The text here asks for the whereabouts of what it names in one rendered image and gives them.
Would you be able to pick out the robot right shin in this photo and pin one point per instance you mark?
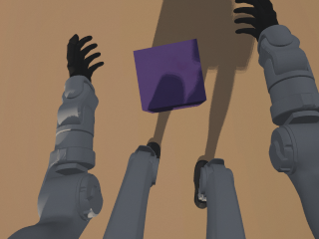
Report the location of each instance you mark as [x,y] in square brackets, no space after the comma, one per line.
[214,161]

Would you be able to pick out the robot left shin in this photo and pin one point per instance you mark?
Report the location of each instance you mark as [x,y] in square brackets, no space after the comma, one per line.
[141,148]

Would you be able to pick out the robot right forearm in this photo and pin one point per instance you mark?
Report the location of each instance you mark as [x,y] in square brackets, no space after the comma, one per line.
[288,76]

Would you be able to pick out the robot left upper arm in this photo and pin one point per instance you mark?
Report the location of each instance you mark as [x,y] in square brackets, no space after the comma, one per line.
[66,205]

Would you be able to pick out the carton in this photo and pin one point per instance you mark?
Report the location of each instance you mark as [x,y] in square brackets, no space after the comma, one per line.
[170,77]

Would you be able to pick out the robot left forearm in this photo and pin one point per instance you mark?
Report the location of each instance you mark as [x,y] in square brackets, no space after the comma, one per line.
[75,130]

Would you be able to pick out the robot right hand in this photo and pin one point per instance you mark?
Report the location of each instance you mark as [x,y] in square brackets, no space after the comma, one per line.
[263,17]

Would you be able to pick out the robot right upper arm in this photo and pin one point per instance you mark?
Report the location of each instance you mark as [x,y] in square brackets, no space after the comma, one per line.
[294,150]

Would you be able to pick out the robot left hand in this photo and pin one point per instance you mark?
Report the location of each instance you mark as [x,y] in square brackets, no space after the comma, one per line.
[77,64]

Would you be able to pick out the robot shin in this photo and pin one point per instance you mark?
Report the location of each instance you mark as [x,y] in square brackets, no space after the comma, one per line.
[141,148]
[214,161]

